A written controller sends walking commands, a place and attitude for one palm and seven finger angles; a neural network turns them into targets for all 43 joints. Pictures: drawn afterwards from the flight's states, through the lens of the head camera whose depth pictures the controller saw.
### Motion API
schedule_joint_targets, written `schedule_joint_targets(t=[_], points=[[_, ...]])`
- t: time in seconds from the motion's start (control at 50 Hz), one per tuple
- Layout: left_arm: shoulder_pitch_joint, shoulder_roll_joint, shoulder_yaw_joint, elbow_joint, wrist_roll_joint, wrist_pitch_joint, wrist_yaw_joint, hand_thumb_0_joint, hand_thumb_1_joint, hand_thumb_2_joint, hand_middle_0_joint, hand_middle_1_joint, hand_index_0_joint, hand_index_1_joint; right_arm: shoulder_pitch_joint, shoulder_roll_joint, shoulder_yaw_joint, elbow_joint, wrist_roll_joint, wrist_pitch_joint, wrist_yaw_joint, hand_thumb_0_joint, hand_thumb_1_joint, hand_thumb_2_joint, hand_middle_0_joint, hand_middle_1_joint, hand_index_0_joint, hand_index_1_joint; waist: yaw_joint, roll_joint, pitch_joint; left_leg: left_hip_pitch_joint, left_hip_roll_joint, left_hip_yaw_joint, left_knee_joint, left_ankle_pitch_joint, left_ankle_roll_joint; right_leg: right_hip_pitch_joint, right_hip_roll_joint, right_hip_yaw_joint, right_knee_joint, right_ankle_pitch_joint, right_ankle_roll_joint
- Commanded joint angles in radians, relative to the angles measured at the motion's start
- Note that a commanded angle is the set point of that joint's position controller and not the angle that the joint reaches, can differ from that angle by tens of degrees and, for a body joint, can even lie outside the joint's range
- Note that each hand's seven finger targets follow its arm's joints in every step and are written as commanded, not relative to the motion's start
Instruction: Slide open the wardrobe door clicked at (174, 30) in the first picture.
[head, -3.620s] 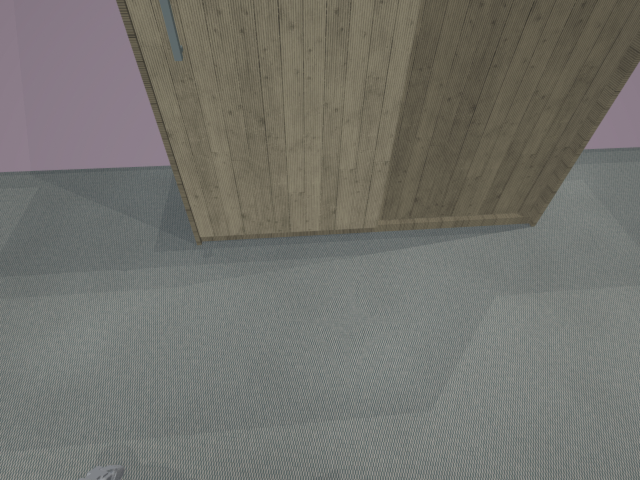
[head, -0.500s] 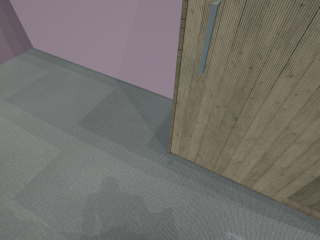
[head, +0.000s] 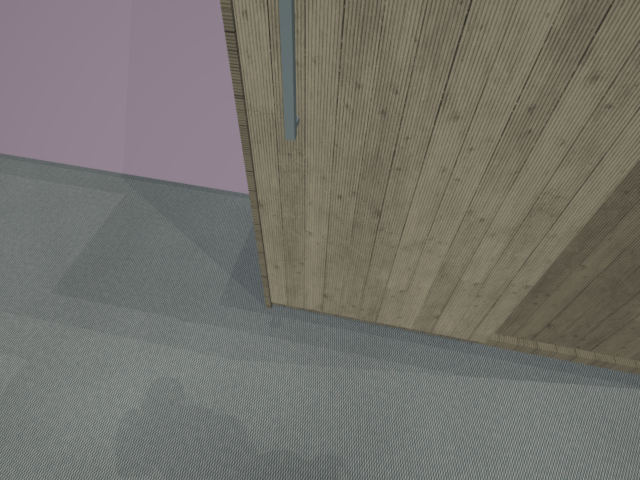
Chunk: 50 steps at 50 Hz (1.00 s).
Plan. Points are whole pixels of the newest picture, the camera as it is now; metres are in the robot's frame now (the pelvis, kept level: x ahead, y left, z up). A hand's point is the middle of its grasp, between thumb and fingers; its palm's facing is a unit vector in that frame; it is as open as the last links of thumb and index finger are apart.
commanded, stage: turn to face it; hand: left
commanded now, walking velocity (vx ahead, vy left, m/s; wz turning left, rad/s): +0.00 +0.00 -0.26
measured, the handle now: (291, 70) +0.72 +0.10 +0.15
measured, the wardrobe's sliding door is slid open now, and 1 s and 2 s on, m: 0.00 0.00 0.00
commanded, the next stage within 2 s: take the last steps up to it in 0.06 s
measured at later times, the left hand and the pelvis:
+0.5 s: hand out of the picture +0.10 +0.18 -0.16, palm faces -0.12 -0.97 -0.19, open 7.3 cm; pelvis +0.02 +0.01 +0.00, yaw -7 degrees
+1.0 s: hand out of the picture +0.14 +0.22 -0.19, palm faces -0.06 -0.99 -0.16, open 7.4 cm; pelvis +0.17 +0.05 -0.01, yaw -8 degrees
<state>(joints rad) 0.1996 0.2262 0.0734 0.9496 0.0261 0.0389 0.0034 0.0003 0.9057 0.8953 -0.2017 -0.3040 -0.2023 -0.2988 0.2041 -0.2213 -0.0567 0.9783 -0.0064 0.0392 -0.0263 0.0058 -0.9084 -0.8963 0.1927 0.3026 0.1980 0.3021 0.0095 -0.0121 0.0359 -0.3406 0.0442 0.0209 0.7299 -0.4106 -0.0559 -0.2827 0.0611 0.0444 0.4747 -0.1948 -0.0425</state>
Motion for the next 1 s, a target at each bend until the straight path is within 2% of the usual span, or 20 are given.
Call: schedule_joint_targets(t=[0.0, 0.04, 0.06, 0.1, 0.16, 0.28, 0.38, 0.4, 0.42, 0.44, 0.46, 0.5, 0.58, 0.74, 0.8, 0.82, 0.84, 0.86, 0.92, 0.98], points=[[-0.031, 0.158, 0.035, -0.074, -0.014, -0.008, 0.011, 0.0, 0.9, 0.9, -0.2, -0.3, -0.2, -0.3, 0.118, -0.07, -0.004, -0.04, 0.001, -0.037, -0.015, 0.0, -0.9, -0.9, 0.2, 0.3, 0.2, 0.3, -0.041, -0.093, -0.094, 0.197, 0.0, 0.016, -0.309, 0.178, 0.018, -0.003, -0.204, 0.239, -0.057, 0.179, -0.07], [-0.022, 0.074, 0.018, -0.102, -0.021, 0.0, -0.002, 0.0, 0.9, 0.9, -0.2, -0.3, -0.2, -0.3, 0.111, -0.195, -0.021, -0.064, -0.015, -0.043, -0.016, 0.0, -0.9, -0.9, 0.2, 0.3, 0.2, 0.3, -0.033, 0.267, -0.03, 0.234, 0.301, -0.324, -0.499, 0.179, 0.148, -0.229, -0.009, 0.035, 0.193, -0.206, 0.037], [-0.037, 0.094, 0.02, -0.101, -0.009, 0.006, 0.001, 0.0, 0.9, 0.9, -0.2, -0.3, -0.2, -0.3, 0.073, -0.199, -0.022, -0.078, -0.016, -0.04, -0.014, 0.0, -0.9, -0.9, 0.2, 0.3, 0.2, 0.3, -0.033, 0.34, 0.001, 0.131, 0.38, -0.374, -0.538, 0.161, 0.208, -0.226, -0.021, 0.004, 0.39, -0.347, 0.058], [-0.027, 0.108, 0.034, -0.07, -0.001, 0.011, -0.009, 0.0, 0.9, 0.9, -0.2, -0.3, -0.2, -0.3, 0.01, -0.143, -0.005, -0.086, -0.022, -0.044, -0.021, 0.0, -0.9, -0.9, 0.2, 0.3, 0.2, 0.3, 0.0, 0.168, 0.033, 0.065, 0.296, -0.258, -0.522, 0.222, 0.209, -0.212, -0.051, 0.026, 0.588, -0.273, 0.068], [0.014, 0.065, 0.017, -0.039, -0.003, 0.008, -0.016, 0.0, 0.9, 0.9, -0.2, -0.3, -0.2, -0.3, 0.012, -0.116, 0.003, -0.072, -0.018, -0.054, -0.019, 0.0, -0.9, -0.9, 0.2, 0.3, 0.2, 0.3, 0.007, 0.141, -0.017, 0.167, 0.216, -0.104, -0.48, 0.348, 0.188, -0.208, -0.07, -0.027, 0.559, -0.211, 0.082], [-0.083, 0.02, -0.012, -0.05, 0.002, -0.014, -0.026, 0.0, 0.9, 0.9, -0.2, -0.3, -0.2, -0.3, 0.185, -0.124, -0.017, 0.019, -0.027, -0.067, -0.007, 0.0, -0.9, -0.9, 0.2, 0.3, 0.2, 0.3, -0.074, 0.163, -0.001, 0.255, 0.253, -0.154, -0.53, 0.079, 0.212, -0.178, -0.094, -0.1, 0.302, -0.269, 0.061], [0.025, -0.01, -0.017, 0.017, -0.002, -0.042, -0.025, 0.0, 0.9, 0.9, -0.2, -0.3, -0.2, -0.3, 0.185, -0.11, -0.017, 0.065, -0.022, -0.065, 0.002, 0.0, -0.9, -0.9, 0.2, 0.3, 0.2, 0.3, -0.021, 0.137, -0.011, 0.164, 0.211, -0.099, -0.443, 0.014, 0.167, 0.07, -0.066, -0.162, -0.024, -0.139, 0.036], [0.086, 0.007, -0.013, 0.045, -0.003, -0.051, -0.018, 0.0, 0.9, 0.9, -0.2, -0.3, -0.2, -0.3, 0.178, -0.086, -0.013, 0.07, -0.015, -0.067, 0.005, 0.0, -0.9, -0.9, 0.2, 0.3, 0.2, 0.3, 0.005, 0.086, -0.026, 0.093, 0.171, -0.056, -0.369, 0.0, 0.136, 0.197, -0.086, -0.136, -0.124, -0.093, 0.025], [0.149, 0.054, -0.002, 0.074, -0.001, -0.062, -0.007, 0.0, 0.9, 0.9, -0.2, -0.3, -0.2, -0.3, 0.172, -0.041, -0.002, 0.064, -0.008, -0.074, 0.01, 0.0, -0.9, -0.9, 0.2, 0.3, 0.2, 0.3, 0.032, -0.03, -0.03, -0.084, 0.114, 0.023, -0.234, -0.031, 0.094, 0.367, -0.207, 0.004, -0.186, -0.189, -0.019], [0.231, 0.148, 0.018, 0.099, 0.002, -0.063, 0.004, 0.0, 0.9, 0.9, -0.2, -0.3, -0.2, -0.3, 0.127, 0.005, 0.013, 0.03, -0.006, -0.078, 0.016, 0.0, -0.9, -0.9, 0.2, 0.3, 0.2, 0.3, 0.072, -0.244, 0.011, -0.308, 0.004, 0.144, -0.015, -0.132, 0.045, 0.453, -0.414, 0.291, -0.3, -0.321, -0.114], [0.291, 0.169, 0.026, 0.109, -0.008, -0.066, 0.012, 0.0, 0.9, 0.9, -0.2, -0.3, -0.2, -0.3, 0.026, -0.053, -0.001, -0.006, -0.019, -0.069, 0.023, 0.0, -0.9, -0.9, 0.2, 0.3, 0.2, 0.3, 0.112, -0.21, 0.052, -0.372, 0.035, 0.071, 0.137, -0.164, 0.046, 0.359, -0.498, 0.405, -0.361, -0.443, -0.177], [0.228, 0.101, 0.018, 0.109, -0.005, -0.076, 0.017, 0.0, 0.9, 0.9, -0.2, -0.3, -0.2, -0.3, 0.002, -0.047, -0.012, 0.0, -0.023, -0.063, 0.031, 0.0, -0.9, -0.9, 0.2, 0.3, 0.2, 0.3, 0.066, -0.152, 0.154, -0.404, 0.077, 0.009, 0.256, -0.032, 0.051, 0.241, -0.455, 0.328, -0.373, -0.418, -0.17], [0.172, 0.048, -0.004, 0.098, -0.004, -0.106, 0.014, 0.0, 0.9, 0.9, -0.2, -0.3, -0.2, -0.3, 0.087, 0.006, -0.012, 0.044, -0.022, -0.058, 0.046, 0.0, -0.9, -0.9, 0.2, 0.3, 0.2, 0.3, -0.005, -0.096, 0.115, -0.318, 0.086, 0.042, 0.249, 0.149, 0.021, 0.198, -0.354, 0.053, -0.336, -0.037, -0.103], [0.237, 0.081, -0.008, 0.163, 0.003, -0.114, 0.021, 0.0, 0.9, 0.9, -0.2, -0.3, -0.2, -0.3, -0.043, 0.02, 0.0, -0.017, -0.009, -0.072, 0.066, 0.0, -0.9, -0.9, 0.2, 0.3, 0.2, 0.3, 0.011, -0.135, 0.104, -0.175, 0.051, 0.101, -0.024, 0.21, 0.044, 0.208, -0.337, -0.045, -0.242, 0.273, -0.069], [0.224, 0.085, -0.005, 0.17, -0.002, -0.106, 0.023, 0.0, 0.9, 0.9, -0.2, -0.3, -0.2, -0.3, 0.124, -0.022, -0.008, 0.037, -0.017, -0.086, 0.048, 0.0, -0.9, -0.9, 0.2, 0.3, 0.2, 0.3, -0.075, -0.089, 0.017, 0.147, -0.012, 0.136, -0.175, 0.262, 0.068, 0.139, -0.289, -0.108, 0.022, 0.429, -0.032], [0.244, 0.06, -0.01, 0.166, -0.008, -0.102, 0.019, 0.0, 0.9, 0.9, -0.2, -0.3, -0.2, -0.3, 0.264, -0.087, -0.021, 0.077, -0.024, -0.092, 0.034, 0.0, -0.9, -0.9, 0.2, 0.3, 0.2, 0.3, -0.121, 0.022, -0.093, 0.355, 0.038, 0.091, -0.209, 0.327, 0.083, 0.069, -0.236, -0.139, 0.231, 0.327, -0.003], [0.307, 0.003, -0.013, 0.153, -0.021, -0.094, 0.013, 0.0, 0.9, 0.9, -0.2, -0.3, -0.2, -0.3, 0.348, -0.2, -0.046, 0.091, -0.034, -0.097, 0.02, 0.0, -0.9, -0.9, 0.2, 0.3, 0.2, 0.3, -0.124, 0.271, -0.213, 0.551, 0.297, -0.245, -0.264, 0.424, 0.177, -0.144, -0.1, -0.207, 0.517, -0.109, 0.042], [0.244, -0.007, -0.023, 0.11, -0.017, -0.097, 0.011, 0.0, 0.9, 0.9, -0.2, -0.3, -0.2, -0.3, 0.379, -0.236, -0.045, 0.091, -0.017, -0.085, 0.015, 0.0, -0.9, -0.9, 0.2, 0.3, 0.2, 0.3, -0.13, 0.288, -0.195, 0.481, 0.396, -0.38, -0.388, 0.429, 0.242, -0.208, -0.062, -0.134, 0.726, -0.422, 0.031], [0.148, -0.017, -0.015, 0.108, -0.005, -0.084, 0.003, 0.0, 0.9, 0.9, -0.2, -0.3, -0.2, -0.3, 0.137, -0.096, -0.015, 0.041, -0.014, -0.094, 0.007, 0.0, -0.9, -0.9, 0.2, 0.3, 0.2, 0.3, -0.066, 0.17, 0.008, 0.15, 0.346, -0.26, -0.513, 0.082, 0.227, -0.291, -0.182, -0.061, 0.822, -0.248, 0.028], [0.227, -0.06, -0.021, 0.129, 0.001, -0.057, -0.003, 0.0, 0.9, 0.9, -0.2, -0.3, -0.2, -0.3, 0.063, -0.048, 0.005, 0.031, -0.015, -0.107, 0.006, 0.0, -0.9, -0.9, 0.2, 0.3, 0.2, 0.3, 0.01, 0.14, -0.009, 0.009, 0.261, -0.077, -0.53, 0.202, 0.191, -0.143, -0.19, -0.092, 0.644, -0.19, 0.042]])
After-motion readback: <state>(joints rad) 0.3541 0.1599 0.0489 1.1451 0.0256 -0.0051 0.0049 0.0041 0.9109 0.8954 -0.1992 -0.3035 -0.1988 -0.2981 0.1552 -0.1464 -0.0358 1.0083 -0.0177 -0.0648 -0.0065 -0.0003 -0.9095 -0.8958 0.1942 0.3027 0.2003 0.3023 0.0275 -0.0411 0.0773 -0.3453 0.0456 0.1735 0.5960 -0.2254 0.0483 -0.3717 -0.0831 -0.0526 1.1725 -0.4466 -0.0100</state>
